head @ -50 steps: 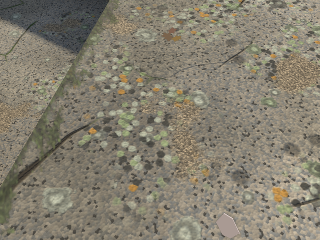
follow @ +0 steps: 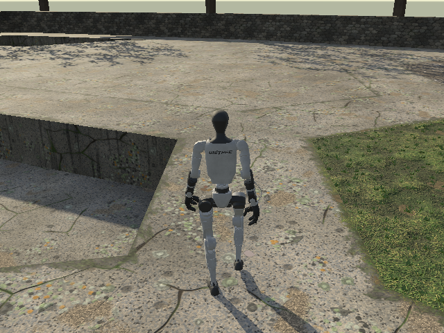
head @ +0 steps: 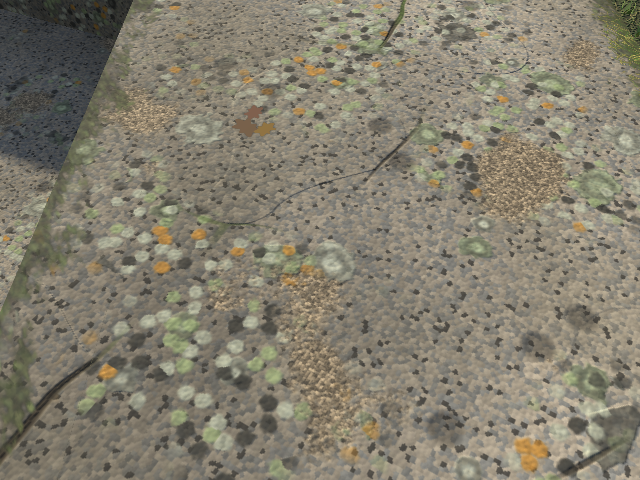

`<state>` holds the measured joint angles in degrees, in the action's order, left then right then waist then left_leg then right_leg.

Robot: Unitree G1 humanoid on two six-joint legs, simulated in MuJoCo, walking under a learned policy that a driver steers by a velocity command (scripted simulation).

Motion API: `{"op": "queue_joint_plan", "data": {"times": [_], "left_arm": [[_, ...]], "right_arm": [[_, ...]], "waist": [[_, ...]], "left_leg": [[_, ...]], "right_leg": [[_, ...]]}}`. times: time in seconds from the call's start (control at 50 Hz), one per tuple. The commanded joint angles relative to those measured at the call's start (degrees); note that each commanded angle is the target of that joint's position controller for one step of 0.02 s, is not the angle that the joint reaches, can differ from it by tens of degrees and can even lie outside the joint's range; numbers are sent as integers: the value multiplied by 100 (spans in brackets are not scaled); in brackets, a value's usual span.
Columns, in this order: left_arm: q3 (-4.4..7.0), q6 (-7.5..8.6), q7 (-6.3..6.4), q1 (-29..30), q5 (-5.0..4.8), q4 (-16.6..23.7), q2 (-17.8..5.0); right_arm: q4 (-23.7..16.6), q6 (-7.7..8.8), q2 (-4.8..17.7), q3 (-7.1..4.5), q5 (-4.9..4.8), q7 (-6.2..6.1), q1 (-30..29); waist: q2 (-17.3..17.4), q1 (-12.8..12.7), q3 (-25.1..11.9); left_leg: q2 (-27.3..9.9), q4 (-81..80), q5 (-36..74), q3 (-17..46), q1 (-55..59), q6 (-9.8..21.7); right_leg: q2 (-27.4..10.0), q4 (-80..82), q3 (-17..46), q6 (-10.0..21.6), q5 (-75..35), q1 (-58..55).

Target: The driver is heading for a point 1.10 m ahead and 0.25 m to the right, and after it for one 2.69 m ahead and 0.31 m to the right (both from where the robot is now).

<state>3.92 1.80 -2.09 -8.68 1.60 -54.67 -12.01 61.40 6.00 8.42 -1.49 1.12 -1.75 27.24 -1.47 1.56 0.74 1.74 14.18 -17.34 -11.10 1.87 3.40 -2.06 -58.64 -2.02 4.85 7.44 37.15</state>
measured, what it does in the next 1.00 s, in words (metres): walks ahead, turning right: right foot, then left foot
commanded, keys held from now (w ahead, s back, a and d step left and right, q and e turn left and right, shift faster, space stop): w+e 0.48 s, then w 0.52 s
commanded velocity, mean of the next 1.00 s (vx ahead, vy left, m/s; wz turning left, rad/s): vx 0.49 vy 0.00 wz -0.39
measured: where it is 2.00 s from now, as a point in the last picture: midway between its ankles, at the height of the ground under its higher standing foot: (432, 280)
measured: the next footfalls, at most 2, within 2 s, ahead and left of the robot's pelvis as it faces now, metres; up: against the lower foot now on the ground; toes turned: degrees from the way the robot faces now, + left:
right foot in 0.20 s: +0.25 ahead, -0.07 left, +0.00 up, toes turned -12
left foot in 0.76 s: +0.62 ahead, -0.03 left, +0.00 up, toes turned -20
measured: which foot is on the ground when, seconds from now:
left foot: down 0.00-0.20, up 0.22-0.74, down 0.76-1.00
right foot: up 0.00-0.18, down 0.20-0.78, up 0.80-1.00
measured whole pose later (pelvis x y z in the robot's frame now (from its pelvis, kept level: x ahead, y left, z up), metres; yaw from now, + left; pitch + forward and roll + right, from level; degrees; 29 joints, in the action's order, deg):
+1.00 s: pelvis +0.56 -0.08 +0.00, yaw -23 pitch +0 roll +1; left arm 2.6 2.8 -1.6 -13.7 2.4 -50.2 -14.4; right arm 53.4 5.0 12.8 -2.7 0.7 0.9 20.1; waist -2.5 0.4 2.1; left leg 4.3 17.8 -9.9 -4.2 -8.1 4.9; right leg -2.6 -61.4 1.9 3.6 13.8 31.7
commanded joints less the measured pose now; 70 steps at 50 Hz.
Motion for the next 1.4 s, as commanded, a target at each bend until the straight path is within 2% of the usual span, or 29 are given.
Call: {"op": "queue_joint_plan", "data": {"times": [0.02,0.1,0.14,0.18,0.2,0.22,0.24,0.26,0.3,0.34,0.42,0.64,0.68,0.74,0.76,0.78,0.8,0.84,0.88,0.94,1.08,1.18,1.24,1.28,1.3,1.32,1.34,1.36,1.4], "left_arm": [[-142,14,-71,744,-26,546,212],[-141,-19,-80,985,2,742,-4],[-54,-14,-39,335,29,582,-222],[119,20,4,-932,71,195,-564],[278,25,75,-1480,110,68,-924],[403,-17,116,-1149,87,244,-1456],[385,-103,138,-1374,-4,277,-1435],[310,-97,203,-948,-52,281,-1164],[186,14,203,-425,-104,327,-707],[133,165,222,-461,-139,339,-657],[158,272,220,-989,-167,252,-901],[31,259,323,-2313,-61,68,-799],[35,280,365,-2212,-29,74,-912],[55,342,327,-1842,-16,95,-1114],[28,377,289,-1754,-50,155,-1029],[-91,392,248,-2327,-240,300,-447],[-31,361,267,-2585,-259,180,-707],[-7,326,229,-1550,-32,372,-842],[-29,240,142,-1337,46,469,-662],[-80,118,48,-1400,95,445,-444],[-224,110,-28,415,34,1040,-277],[-248,135,0,1155,-9,1262,-357],[-194,191,45,985,10,1245,-472],[-75,282,131,-321,69,794,-655],[36,343,202,-1329,196,559,-996],[194,322,239,-1852,289,503,-1585],[182,226,195,-1670,14,486,-1374],[104,213,172,-1071,-64,536,-1098],[-16,295,150,-586,-57,541,-623]], "right_arm": [[-106,69,468,-13,2,-34,246],[-8,80,815,-61,-40,-104,391],[-11,36,990,-124,-52,-166,323],[-159,-31,1161,-202,-35,-111,77],[-312,-46,1154,-226,-12,-34,-59],[-703,-26,460,-141,-18,81,160],[-983,39,849,-188,-84,152,-440],[-1162,123,946,-186,-83,183,-945],[-1149,98,949,-223,-12,148,-979],[-1140,-147,783,-192,155,156,-698],[-1508,-351,776,-206,177,220,-1459],[-2302,-316,776,-58,77,384,-3535],[-2355,-259,858,-63,43,383,-3450],[-1856,-165,1209,-225,0,231,-1753],[-1633,-110,1407,-303,86,142,-814],[-1588,-101,2029,-451,265,90,-69],[-1445,-195,1866,-470,139,179,-138],[-1603,-200,1111,-292,-9,244,-1249],[-1434,-132,865,-198,8,236,-1291],[-1166,3,895,-191,-47,261,-930],[-839,17,1012,-191,-90,271,-237],[-658,-17,1134,-197,-37,202,186],[-598,-68,1223,-215,1,140,108],[-579,-119,1246,-211,-18,131,7],[-721,-115,1116,-158,-63,137,-57],[-918,-111,501,-21,-270,187,482],[-816,-137,1109,-194,-113,151,317],[-950,-136,1139,-231,-65,164,-145],[-987,-150,920,-194,-27,225,-499]], "waist": [[613,-25,783],[731,-125,605],[872,-468,197],[913,-1028,-465],[446,-1324,-799],[-1023,-691,-1258],[-346,-959,-1461],[14,-762,-521],[760,-176,151],[603,79,105],[213,-53,246],[-266,-849,340],[-341,-695,346],[-318,141,-389],[-156,569,-925],[1000,468,-1931],[1381,332,-2092],[229,24,-340],[356,-219,101],[556,-364,70],[549,-32,377],[575,164,416],[608,-25,324],[456,-589,-369],[150,-959,-1029],[-1121,-806,-1807],[-657,-785,-1739],[-363,-522,-810],[-157,-234,-102]], "left_leg": [[-1265,-453,3397,273,-438,97],[-1452,100,5407,-134,-136,59],[-1579,1134,6738,-276,128,53],[-1659,3095,6092,-243,-241,147],[-1420,4830,4184,-303,-1236,93],[-260,7077,-1363,54,-3539,-173],[-31,7644,-1055,1204,-4518,-145],[-465,7182,-397,1365,-4921,-87],[-819,6060,97,1367,-4073,-141],[-906,5597,-43,1385,-3443,-331],[-915,4549,605,1149,-3786,-577],[-419,2244,1702,838,-4332,-311],[-309,1854,1490,849,-3859,-118],[126,1274,1116,724,-1575,258],[-410,1225,1093,1221,-154,466],[-2127,1336,744,3546,1674,1103],[-2690,419,509,5415,1777,1565],[-2139,1,-26,3951,-50,1259],[-1622,-291,831,2925,-917,960],[-1381,-488,1735,2318,-1121,914],[-1024,-746,2576,1484,-927,742],[-1310,-491,3032,1503,-170,709],[-1472,81,4080,1470,239,624],[-1212,1620,4909,1188,27,448],[-993,3024,3595,1016,-987,337],[-67,5204,148,566,-3077,42],[52,5903,-1163,1226,-3683,111],[-271,5927,-699,1376,-3958,159],[-616,5292,-127,1351,-3604,127]], "right_leg": [[90,1061,-416,-33,-505,295],[448,2105,-957,268,-361,-759],[726,2125,-1028,565,39,-1461],[872,2651,-722,935,268,-2906],[290,3100,189,1191,967,-3936],[-1475,3281,3237,2012,503,-5472],[-1716,4288,4441,2387,1567,-5538],[-1663,4637,3735,2075,1791,-4787],[-1067,4820,2642,1454,259,-3275],[-801,4780,2133,1442,-867,-2658],[-393,4826,1714,1190,-1308,-2507],[-507,4436,1750,662,-2723,-4330],[-652,4277,1739,625,-3219,-4436],[-466,2708,1411,364,-4925,-4161],[-267,1505,1286,308,-3859,-3331],[446,-603,868,62,-971,-1723],[1003,-1694,758,18,2173,-673],[341,-1548,882,64,1230,-266],[41,-998,756,33,1007,-558],[-71,-639,504,-87,820,-659],[-259,1404,-47,-346,-609,-177],[-84,2375,-151,-229,-625,-377],[118,2777,-185,5,19,-879],[422,3328,-301,265,29,-2573],[-393,3343,548,546,313,-4065],[-2129,3679,3197,1264,784,-5747],[-2191,4196,4041,1367,811,-5405],[-1910,4273,3058,1202,755,-4643],[-1347,4683,1945,837,61,-3425]]}}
